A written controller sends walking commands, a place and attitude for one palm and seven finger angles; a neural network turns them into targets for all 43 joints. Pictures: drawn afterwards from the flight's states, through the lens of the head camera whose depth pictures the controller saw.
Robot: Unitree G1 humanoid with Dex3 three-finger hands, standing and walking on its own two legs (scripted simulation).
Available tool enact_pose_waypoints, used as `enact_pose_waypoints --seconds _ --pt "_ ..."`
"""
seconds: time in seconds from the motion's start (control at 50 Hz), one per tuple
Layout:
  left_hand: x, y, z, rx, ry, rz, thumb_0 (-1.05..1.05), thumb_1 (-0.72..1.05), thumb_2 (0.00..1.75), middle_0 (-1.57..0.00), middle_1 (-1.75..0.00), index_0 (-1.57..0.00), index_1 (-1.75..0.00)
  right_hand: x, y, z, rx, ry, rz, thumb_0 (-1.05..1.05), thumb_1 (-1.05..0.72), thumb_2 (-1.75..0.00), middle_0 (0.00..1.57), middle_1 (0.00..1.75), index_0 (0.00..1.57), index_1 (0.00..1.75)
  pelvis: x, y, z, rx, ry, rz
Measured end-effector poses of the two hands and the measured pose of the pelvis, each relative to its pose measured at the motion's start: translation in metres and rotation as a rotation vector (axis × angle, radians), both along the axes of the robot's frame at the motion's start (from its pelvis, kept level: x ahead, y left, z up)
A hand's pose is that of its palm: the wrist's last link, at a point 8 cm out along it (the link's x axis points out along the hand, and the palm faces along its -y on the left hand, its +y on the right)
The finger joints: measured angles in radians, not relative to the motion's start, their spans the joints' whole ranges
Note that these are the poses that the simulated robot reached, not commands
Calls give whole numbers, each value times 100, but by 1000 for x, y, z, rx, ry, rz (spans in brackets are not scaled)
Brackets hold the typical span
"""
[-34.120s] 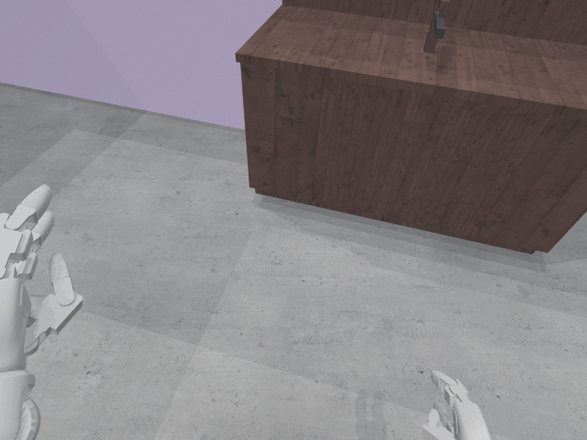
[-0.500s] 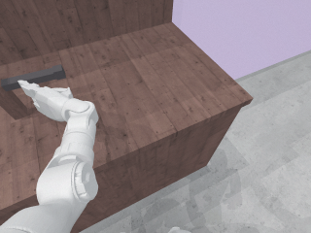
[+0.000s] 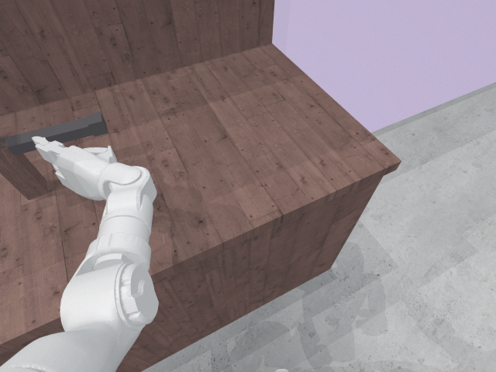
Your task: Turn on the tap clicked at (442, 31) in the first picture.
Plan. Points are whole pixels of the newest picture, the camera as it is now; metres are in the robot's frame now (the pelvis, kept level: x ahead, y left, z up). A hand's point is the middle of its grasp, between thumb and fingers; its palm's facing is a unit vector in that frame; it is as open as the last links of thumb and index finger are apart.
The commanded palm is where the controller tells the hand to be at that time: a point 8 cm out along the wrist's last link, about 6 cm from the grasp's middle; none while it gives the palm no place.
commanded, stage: lift the hand up off the lever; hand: left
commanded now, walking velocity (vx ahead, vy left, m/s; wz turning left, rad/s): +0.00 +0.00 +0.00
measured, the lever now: (97, 124) +0.53 +0.24 +0.11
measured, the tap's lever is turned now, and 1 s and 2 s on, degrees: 86 86 86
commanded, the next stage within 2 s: draw the hand back beside the body in 1.86 s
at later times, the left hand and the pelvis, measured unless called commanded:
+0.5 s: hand (95, 143) +0.46 +0.22 +0.13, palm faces +0.85 -0.52 -0.10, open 7.8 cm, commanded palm +0.41 +0.23 +0.14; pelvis +0.01 +0.01 +0.01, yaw +1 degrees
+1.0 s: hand (94, 132) +0.46 +0.21 +0.15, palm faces +0.83 -0.55 -0.10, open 7.8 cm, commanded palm +0.40 +0.22 +0.16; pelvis +0.02 +0.02 +0.02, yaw +1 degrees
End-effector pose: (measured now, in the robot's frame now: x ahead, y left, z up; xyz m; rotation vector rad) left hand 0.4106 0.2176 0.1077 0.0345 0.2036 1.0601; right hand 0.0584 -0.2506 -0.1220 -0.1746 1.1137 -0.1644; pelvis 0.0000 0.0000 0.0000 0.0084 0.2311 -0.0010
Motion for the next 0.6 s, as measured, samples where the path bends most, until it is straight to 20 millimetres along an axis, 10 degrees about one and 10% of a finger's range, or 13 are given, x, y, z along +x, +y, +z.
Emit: enact_pose_waypoints --seconds 0.6 --pt "-3 11 35 14 -43 -53 2 90 90 -15 -15 -15 -15 43 19 14 20 -68 55 1 -90 -90 20 30 20 30 13 14 11 -6 -55 11"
